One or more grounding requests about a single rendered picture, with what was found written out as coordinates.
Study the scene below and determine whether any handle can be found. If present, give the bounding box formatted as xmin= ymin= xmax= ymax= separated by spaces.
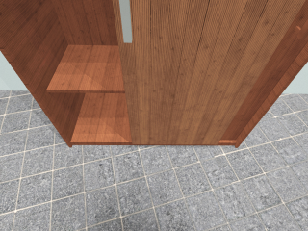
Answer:
xmin=297 ymin=19 xmax=308 ymax=40
xmin=119 ymin=0 xmax=133 ymax=43

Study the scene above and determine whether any wardrobe door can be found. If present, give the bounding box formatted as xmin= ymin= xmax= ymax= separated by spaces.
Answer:
xmin=221 ymin=0 xmax=308 ymax=141
xmin=112 ymin=0 xmax=305 ymax=145

